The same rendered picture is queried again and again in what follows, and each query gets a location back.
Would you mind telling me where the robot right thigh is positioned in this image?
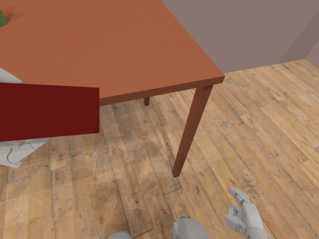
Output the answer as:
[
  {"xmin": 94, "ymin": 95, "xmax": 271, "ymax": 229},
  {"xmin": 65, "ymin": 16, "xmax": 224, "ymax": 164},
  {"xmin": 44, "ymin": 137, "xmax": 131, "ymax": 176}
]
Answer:
[{"xmin": 173, "ymin": 218, "xmax": 211, "ymax": 239}]

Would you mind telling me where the table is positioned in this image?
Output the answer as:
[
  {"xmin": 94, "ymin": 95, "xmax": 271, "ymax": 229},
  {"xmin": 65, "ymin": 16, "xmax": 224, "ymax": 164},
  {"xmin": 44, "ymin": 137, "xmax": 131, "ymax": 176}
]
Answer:
[{"xmin": 0, "ymin": 0, "xmax": 225, "ymax": 178}]

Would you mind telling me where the left robot hand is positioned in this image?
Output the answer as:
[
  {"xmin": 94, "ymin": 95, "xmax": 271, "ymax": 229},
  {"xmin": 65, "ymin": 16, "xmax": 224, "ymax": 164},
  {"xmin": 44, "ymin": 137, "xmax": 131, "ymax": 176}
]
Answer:
[{"xmin": 0, "ymin": 68, "xmax": 51, "ymax": 168}]

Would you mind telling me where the sponge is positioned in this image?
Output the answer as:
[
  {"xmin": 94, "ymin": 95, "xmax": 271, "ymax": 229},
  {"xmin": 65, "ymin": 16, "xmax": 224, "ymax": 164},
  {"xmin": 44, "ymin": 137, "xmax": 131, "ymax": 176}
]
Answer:
[{"xmin": 0, "ymin": 83, "xmax": 100, "ymax": 142}]

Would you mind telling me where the robot right forearm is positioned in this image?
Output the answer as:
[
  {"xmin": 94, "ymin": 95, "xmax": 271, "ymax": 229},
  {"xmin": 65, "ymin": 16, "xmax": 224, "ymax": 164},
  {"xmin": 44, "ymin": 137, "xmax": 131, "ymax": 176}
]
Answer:
[{"xmin": 246, "ymin": 228, "xmax": 271, "ymax": 239}]

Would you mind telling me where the right robot hand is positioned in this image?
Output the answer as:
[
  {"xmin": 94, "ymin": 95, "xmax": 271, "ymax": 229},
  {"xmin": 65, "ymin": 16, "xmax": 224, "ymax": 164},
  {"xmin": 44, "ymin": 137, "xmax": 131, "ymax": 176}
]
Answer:
[{"xmin": 225, "ymin": 187, "xmax": 264, "ymax": 237}]

